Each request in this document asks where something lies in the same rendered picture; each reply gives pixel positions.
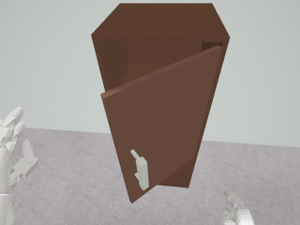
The robot right hand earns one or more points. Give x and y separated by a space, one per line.
241 215

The robot left forearm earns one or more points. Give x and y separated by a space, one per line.
7 215

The handle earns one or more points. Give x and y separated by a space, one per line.
142 170

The cupboard door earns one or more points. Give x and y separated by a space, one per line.
160 116

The robot left hand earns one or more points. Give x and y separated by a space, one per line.
10 133

